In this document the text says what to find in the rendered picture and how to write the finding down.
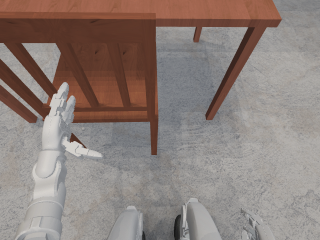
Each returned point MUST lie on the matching table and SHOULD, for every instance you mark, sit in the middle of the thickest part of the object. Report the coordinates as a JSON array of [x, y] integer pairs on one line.
[[257, 15]]

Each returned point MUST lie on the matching robot shin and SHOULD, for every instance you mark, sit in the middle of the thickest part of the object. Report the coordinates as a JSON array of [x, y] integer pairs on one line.
[[184, 234], [134, 208]]

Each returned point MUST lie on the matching left robot hand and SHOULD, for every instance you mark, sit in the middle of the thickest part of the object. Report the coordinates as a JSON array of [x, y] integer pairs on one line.
[[56, 125]]

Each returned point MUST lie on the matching right robot hand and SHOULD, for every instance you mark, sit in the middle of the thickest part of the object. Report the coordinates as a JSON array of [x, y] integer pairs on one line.
[[262, 231]]

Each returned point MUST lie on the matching right robot shin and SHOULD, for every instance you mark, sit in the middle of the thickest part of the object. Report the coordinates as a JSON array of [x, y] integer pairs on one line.
[[184, 234]]

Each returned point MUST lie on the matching left robot shin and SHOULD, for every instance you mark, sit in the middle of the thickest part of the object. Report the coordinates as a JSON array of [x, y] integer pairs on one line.
[[134, 208]]

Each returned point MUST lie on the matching robot left forearm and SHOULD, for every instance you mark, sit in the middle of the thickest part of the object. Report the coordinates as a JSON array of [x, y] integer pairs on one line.
[[43, 216]]

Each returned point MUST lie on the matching chair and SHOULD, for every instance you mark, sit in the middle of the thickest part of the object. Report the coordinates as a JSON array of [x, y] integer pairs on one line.
[[108, 59]]

